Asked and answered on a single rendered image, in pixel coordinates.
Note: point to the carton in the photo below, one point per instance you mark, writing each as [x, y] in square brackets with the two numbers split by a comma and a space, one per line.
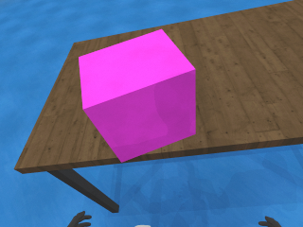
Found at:
[140, 94]

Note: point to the robot right hand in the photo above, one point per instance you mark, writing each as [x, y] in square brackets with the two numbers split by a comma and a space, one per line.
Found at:
[270, 222]

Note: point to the robot left hand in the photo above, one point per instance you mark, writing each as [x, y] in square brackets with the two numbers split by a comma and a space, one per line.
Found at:
[78, 218]

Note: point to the table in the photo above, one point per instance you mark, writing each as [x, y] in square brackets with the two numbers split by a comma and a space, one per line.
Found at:
[248, 95]

